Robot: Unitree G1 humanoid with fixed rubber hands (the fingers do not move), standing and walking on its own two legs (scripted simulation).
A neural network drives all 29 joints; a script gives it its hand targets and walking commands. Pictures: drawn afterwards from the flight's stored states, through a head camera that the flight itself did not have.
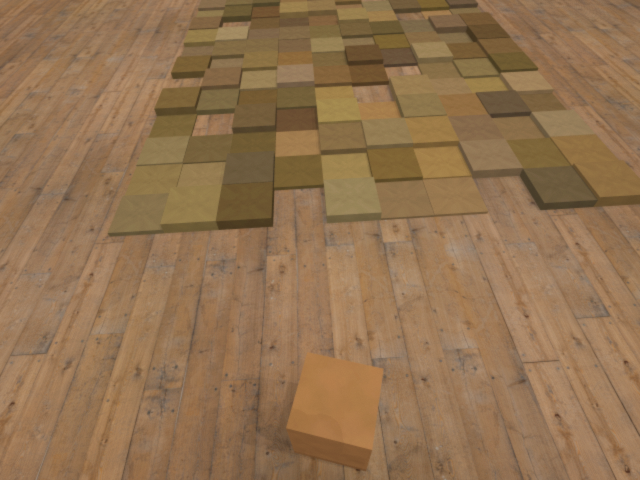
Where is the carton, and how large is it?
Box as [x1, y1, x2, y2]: [286, 352, 383, 470]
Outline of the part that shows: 307,352 286,426 294,452 365,470 372,447 383,369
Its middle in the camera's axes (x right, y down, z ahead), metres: +0.04 +0.47 +1.07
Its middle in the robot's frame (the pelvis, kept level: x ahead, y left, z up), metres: +0.39 +0.01 -0.65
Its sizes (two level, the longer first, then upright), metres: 0.210 0.200 0.250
